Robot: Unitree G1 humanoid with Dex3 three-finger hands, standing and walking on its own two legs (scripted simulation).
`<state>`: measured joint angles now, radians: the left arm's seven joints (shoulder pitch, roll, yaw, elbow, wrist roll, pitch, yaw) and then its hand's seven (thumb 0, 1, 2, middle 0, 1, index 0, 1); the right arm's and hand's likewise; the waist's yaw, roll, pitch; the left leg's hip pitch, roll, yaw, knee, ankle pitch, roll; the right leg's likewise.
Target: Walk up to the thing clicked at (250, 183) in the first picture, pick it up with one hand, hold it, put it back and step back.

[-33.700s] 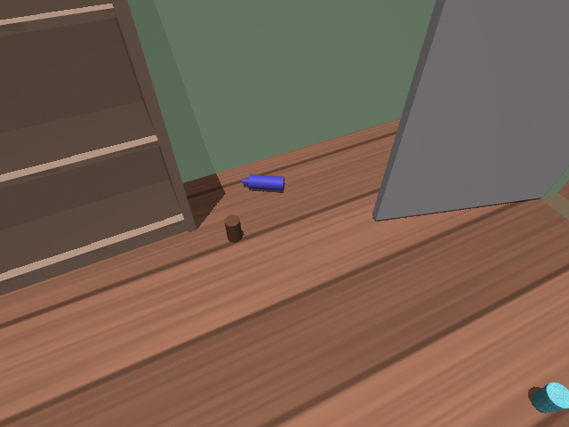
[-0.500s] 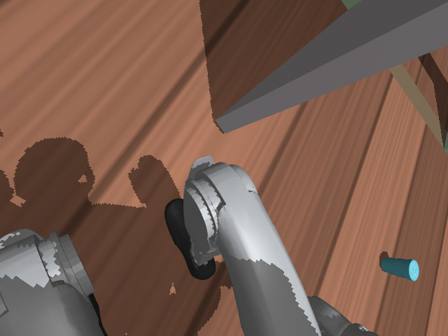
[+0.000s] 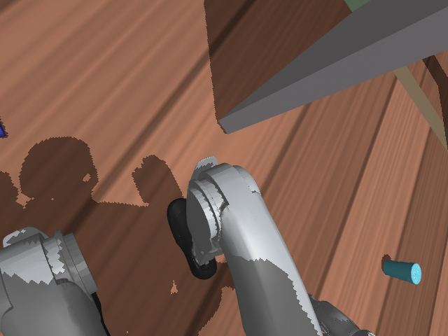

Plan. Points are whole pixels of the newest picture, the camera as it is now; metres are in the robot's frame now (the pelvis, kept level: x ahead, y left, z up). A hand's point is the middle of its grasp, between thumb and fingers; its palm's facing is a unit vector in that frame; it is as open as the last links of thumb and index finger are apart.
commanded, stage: settle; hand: left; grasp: from above
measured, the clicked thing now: out of the picture +0.48 +0.29 -0.28
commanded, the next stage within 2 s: lift in 0.66 s
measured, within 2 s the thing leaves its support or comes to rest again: leaves its support in 0.10 s
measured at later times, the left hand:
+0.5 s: hand out of the picture +0.46 +0.29 -0.16, palm faces -0.46 -0.09 -0.89, open 9.7 cm
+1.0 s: hand out of the picture +0.44 +0.29 -0.11, palm faces -0.45 -0.12 -0.89, open 9.6 cm
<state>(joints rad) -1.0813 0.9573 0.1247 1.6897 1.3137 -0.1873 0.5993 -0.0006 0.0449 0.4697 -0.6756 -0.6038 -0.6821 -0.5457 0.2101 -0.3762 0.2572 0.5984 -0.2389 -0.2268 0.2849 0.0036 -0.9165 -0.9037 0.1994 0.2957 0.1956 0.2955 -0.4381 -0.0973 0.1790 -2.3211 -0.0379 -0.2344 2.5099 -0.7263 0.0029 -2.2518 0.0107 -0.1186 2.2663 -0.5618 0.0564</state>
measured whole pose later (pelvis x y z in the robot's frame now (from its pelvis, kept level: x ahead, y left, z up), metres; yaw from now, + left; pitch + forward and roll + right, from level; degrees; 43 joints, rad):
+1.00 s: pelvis +0.00 -0.01 +0.05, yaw +8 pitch +36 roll -7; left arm -0.93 0.65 0.02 1.32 1.18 -0.13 0.29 -0.02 0.07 0.34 -0.84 -0.31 -0.82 -0.30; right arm 0.22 -0.31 0.03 0.70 -0.10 -0.04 0.13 0.01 -0.91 -0.90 0.20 0.30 0.20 0.30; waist -0.27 0.03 -0.08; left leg -2.23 -0.04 -0.11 2.29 -0.70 -0.01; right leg -2.22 -0.03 -0.02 2.17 -0.58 0.05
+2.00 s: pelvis +0.04 -0.01 +0.32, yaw +11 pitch +20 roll -1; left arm -0.33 0.44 -0.16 0.74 0.97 0.00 0.06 -0.01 0.01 0.49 -0.82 -0.34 -0.78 -0.38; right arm 0.23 -0.24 -0.02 0.68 0.04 0.03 -0.06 0.01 -0.90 -0.90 0.20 0.30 0.20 0.30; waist -0.09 0.04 -0.16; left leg -1.15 0.02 -0.03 1.36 -0.56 -0.01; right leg -1.18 -0.02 0.01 1.30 -0.47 0.03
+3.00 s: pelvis +0.09 +0.00 +0.43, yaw +10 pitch +6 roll +0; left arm -0.27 0.39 -0.20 0.77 1.00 0.00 0.06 -0.01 0.07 0.37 -0.83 -0.30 -0.80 -0.33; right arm 0.23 -0.25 -0.05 0.72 0.04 0.03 -0.04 0.01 -0.90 -0.90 0.20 0.30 0.20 0.30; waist -0.04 0.04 -0.05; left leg -0.44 0.02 0.01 0.70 -0.36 -0.01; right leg -0.49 -0.02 0.03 0.67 -0.28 0.03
